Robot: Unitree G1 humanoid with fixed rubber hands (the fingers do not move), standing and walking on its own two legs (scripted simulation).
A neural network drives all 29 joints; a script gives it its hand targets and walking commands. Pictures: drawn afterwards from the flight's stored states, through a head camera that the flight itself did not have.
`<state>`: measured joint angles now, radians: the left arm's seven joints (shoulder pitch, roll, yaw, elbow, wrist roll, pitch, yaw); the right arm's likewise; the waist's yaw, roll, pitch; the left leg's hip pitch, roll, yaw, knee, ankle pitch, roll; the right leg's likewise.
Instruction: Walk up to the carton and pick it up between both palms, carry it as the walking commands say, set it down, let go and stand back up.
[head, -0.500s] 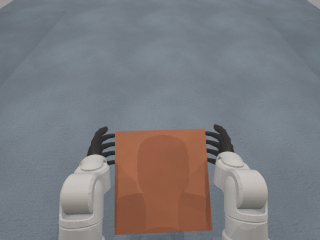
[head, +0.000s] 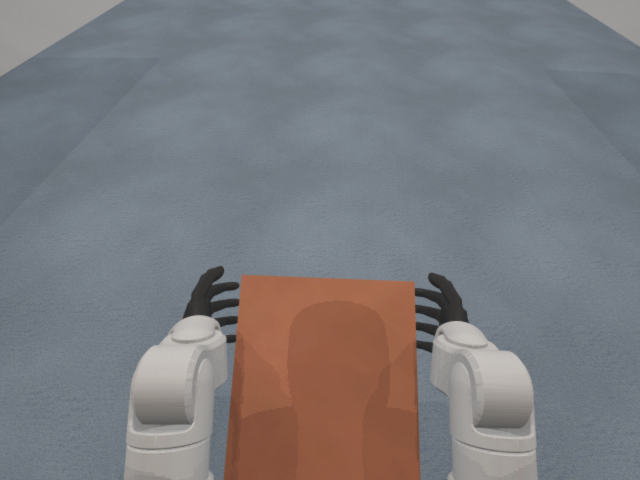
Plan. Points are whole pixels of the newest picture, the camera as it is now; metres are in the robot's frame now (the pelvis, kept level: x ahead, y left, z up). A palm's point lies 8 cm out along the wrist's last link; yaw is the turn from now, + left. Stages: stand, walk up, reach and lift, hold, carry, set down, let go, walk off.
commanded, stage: carry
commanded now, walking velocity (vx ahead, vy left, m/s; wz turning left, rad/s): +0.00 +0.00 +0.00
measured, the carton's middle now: (321, 366) +0.30 +0.00 -0.03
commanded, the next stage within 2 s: none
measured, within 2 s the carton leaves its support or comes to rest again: neither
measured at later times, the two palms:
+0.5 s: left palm (189, 356) +0.25 +0.14 +0.10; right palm (449, 354) +0.24 -0.14 +0.10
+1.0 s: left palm (208, 332) +0.27 +0.13 +0.10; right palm (456, 330) +0.27 -0.15 +0.10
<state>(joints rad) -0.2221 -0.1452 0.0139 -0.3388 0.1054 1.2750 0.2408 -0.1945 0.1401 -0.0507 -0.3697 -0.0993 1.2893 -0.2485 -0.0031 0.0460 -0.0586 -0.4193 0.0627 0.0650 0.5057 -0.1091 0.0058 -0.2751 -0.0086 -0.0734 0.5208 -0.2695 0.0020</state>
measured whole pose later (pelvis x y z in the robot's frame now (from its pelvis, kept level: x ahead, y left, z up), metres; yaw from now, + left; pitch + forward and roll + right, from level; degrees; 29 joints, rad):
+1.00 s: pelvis +0.01 -0.01 +0.00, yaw -1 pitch +2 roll -1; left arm -0.17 -0.14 0.02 -0.38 0.11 1.23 0.23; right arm -0.18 0.14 -0.03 -0.36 -0.09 1.22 -0.22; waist 0.00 0.01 -0.05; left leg -0.41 0.04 0.03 0.47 -0.10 -0.01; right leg -0.29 0.00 -0.06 0.52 -0.28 -0.01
